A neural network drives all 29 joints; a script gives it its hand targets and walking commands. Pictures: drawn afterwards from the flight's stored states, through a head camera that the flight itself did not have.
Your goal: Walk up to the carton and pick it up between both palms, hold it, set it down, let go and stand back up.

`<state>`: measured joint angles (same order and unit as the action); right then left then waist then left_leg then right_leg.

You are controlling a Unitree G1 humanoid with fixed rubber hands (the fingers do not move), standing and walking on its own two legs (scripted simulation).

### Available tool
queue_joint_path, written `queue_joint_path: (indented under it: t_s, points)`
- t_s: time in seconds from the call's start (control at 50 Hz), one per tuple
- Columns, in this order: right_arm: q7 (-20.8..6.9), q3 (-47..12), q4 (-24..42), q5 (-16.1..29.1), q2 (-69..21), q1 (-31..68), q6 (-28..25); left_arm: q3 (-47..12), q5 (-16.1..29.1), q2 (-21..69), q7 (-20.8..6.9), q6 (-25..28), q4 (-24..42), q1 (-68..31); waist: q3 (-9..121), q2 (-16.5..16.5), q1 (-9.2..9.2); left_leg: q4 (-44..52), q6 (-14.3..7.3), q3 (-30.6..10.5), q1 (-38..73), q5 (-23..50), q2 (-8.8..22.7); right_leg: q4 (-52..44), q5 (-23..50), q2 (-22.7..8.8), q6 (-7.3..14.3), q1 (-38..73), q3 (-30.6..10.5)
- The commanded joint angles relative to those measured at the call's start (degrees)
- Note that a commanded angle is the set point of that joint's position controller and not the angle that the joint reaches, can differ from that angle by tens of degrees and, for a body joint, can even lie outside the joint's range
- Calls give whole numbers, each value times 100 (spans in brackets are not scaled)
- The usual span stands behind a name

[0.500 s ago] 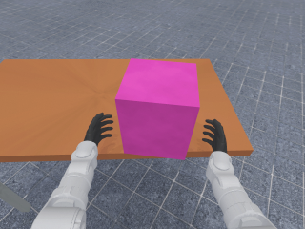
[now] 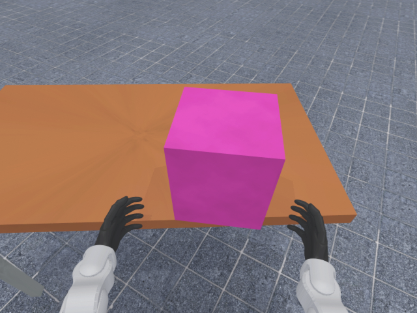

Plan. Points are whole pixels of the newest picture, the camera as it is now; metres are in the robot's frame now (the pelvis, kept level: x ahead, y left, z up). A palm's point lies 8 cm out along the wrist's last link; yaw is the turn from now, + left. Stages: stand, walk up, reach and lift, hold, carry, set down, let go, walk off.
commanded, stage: set down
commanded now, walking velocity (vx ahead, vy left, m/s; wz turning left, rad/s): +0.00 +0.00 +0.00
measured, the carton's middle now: (223, 160) +0.45 -0.04 +0.04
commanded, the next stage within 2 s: none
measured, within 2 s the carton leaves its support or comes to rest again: neither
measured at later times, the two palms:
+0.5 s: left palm (102, 269) +0.23 +0.20 +0.02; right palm (333, 274) +0.18 -0.20 +0.03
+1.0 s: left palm (99, 283) +0.21 +0.21 -0.01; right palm (333, 277) +0.18 -0.21 +0.01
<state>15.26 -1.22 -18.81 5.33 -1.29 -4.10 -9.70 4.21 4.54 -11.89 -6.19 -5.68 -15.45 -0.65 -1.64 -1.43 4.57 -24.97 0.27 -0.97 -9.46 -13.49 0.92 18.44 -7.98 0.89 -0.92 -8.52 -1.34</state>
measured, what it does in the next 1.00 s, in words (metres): stands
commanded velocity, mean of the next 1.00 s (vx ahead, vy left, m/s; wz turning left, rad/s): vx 0.00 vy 0.00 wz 0.00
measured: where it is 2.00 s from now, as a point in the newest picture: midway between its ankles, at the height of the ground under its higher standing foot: outside the picture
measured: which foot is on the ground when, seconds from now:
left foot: down 0.00-1.00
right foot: down 0.00-1.00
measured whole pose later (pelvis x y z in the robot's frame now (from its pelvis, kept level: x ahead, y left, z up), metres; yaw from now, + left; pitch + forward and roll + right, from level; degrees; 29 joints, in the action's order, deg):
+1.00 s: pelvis +0.01 +0.00 +0.00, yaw +0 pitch -5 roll -1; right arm 7.3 -1.3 -2.0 5.3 3.9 -19.4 1.6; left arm 2.5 4.6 -12.4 -4.4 -9.0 -8.9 15.1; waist -3.3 0.9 4.2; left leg -25.0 0.1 -1.0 -5.6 -14.8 0.9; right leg 20.4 -10.3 0.9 -0.9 -5.6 -1.3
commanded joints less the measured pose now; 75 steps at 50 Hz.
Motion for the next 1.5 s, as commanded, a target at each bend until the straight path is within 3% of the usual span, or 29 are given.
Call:
queue_joint_path:
  t_s: [0.0,0.02,0.04,0.06,0.1,0.16,0.3,0.4,0.42,0.52,0.62,0.76,0.78,0.84,0.9,0.94,0.96,1.0,1.04,1.06,1.1,1.16,1.2,1.24,1.28,1.3,1.36,1.38,1.48]
  points:
    - [-64,-412,2194,650,544,-150,-381,44,225,-1204,18,156,1953,-358,1129,837,-793,360,349,302,794,2101,-128,-9,865,188,115,771,224]
    - [-134,-78,2035,373,755,692,-245,-122,385,-1281,80,201,1610,-1247,968,929,-591,365,349,282,399,1704,-82,18,351,199,189,431,273]
    - [-163,-453,2393,503,468,-642,-329,33,223,-1051,93,204,2126,286,737,861,-893,530,319,285,733,1758,-108,-123,684,120,209,917,230]
    - [-164,-185,2459,399,709,90,-147,-43,401,-1339,124,211,1948,-563,849,773,-709,495,302,347,392,1451,-103,-98,470,116,195,634,242]
    - [-266,-313,2945,459,474,-231,-135,6,458,-1359,178,251,2127,-26,1007,730,-949,644,145,354,248,862,-100,-71,209,39,184,1038,92]
    - [-258,-232,2737,337,629,-539,136,-207,569,-1476,178,219,2132,-130,767,665,-742,702,165,363,301,773,-55,-140,78,34,231,865,131]
    - [-268,-158,3206,360,769,-866,872,27,478,-1340,228,-75,2215,373,101,788,-836,1113,38,321,-363,-412,139,66,-380,77,195,1337,102]
    - [-338,-141,2717,195,909,-1227,1168,60,157,-1242,180,-316,1755,678,-348,782,-935,1126,66,319,-464,-116,105,23,-339,89,227,1159,190]
    - [-259,-209,3569,244,761,-1214,1087,199,381,-1466,126,-206,2286,565,117,601,-939,991,4,448,-351,-129,28,-31,-320,7,164,1322,20]
    - [-463,-166,3101,160,962,-1215,1156,91,46,-1127,220,-284,1795,693,-339,941,-983,1216,50,255,-756,-470,210,160,-405,159,206,1319,155]
    - [-525,-69,3560,155,977,-1219,1066,95,311,-1295,211,-190,1992,740,-76,638,-1006,1299,-81,310,-913,-590,211,249,-300,127,122,1663,133]
    - [-643,-135,2612,-8,1082,-1539,1070,42,187,-1056,163,-208,1380,998,-234,558,-889,920,144,422,-165,439,21,-52,-179,64,219,1015,70]
    - [-628,-165,2871,-31,934,-1599,986,157,258,-1197,125,-132,1401,1091,-178,236,-956,863,50,457,56,507,-22,-129,-170,18,173,888,25]
    - [-765,81,2545,-26,1248,-1478,964,9,136,-994,212,-138,1428,1137,-82,635,-899,914,191,404,0,748,47,-30,-42,134,245,911,158]
    - [-733,29,2826,-20,1093,-1659,783,24,323,-1219,194,55,1814,1142,208,298,-797,749,159,462,244,1140,-34,-91,353,87,175,953,21]
    - [-902,125,1809,-189,1351,-1537,826,-41,-31,-827,281,-52,1226,1189,-257,794,-882,810,343,398,431,1362,38,-81,57,209,284,641,194]
    - [-826,108,2300,-128,1191,-1838,691,-52,188,-1012,232,111,1661,1371,-9,366,-772,719,263,404,442,1572,0,-113,466,176,254,815,145]
    - [-922,246,1918,-199,1365,-1618,654,-149,95,-775,273,93,1466,1273,65,540,-680,762,324,368,593,1440,72,-135,220,212,295,725,178]
    - [-1000,121,1373,-144,1251,-1590,711,-222,-19,-719,240,33,743,1441,-273,667,-749,792,339,392,612,1301,39,-204,-15,177,351,516,111]
    - [-985,159,2060,-110,1282,-1581,538,-97,119,-822,280,191,1479,1371,46,584,-820,809,304,452,510,1384,23,-146,221,173,290,815,117]
    - [-1061,214,1725,-154,1442,-1608,491,-117,-53,-735,331,127,1209,1509,-30,768,-826,752,395,403,629,1713,54,-82,297,289,324,761,176]
    - [-1102,343,1393,-221,1485,-1527,425,-239,1,-722,323,155,923,1355,-114,534,-705,849,333,432,504,1269,16,-186,74,222,316,662,152]
    - [-1224,481,877,-328,1653,-1302,408,-277,-230,-606,410,13,527,1458,-265,860,-782,912,408,393,429,1260,116,-85,-64,318,377,510,263]
    - [-1150,522,1631,-216,1543,-1392,248,-294,67,-776,378,195,1125,1353,153,476,-669,889,304,408,270,1195,117,16,210,327,247,882,250]
    - [-1257,482,839,-361,1602,-1276,290,-237,-187,-612,454,51,683,1262,-261,676,-753,928,375,481,304,1148,31,-89,5,319,332,668,256]
    - [-1169,391,1426,-264,1432,-1329,224,-132,-42,-902,429,119,1073,1225,-45,514,-792,839,307,537,322,1157,5,-64,227,230,279,809,168]
    - [-1281,559,585,-474,1655,-1162,296,-284,-163,-585,424,-5,244,1228,-351,479,-647,987,306,489,155,729,40,-112,-163,275,310,597,277]
    - [-1259,566,1091,-378,1672,-1272,207,-276,-77,-741,469,89,924,1175,-95,566,-678,1035,282,485,124,669,107,11,-9,320,276,914,323]
    - [-1403,592,76,-580,1767,-871,380,-266,-396,-471,522,-175,-125,1039,-666,819,-750,1268,263,494,-329,-159,207,103,-579,377,282,751,424]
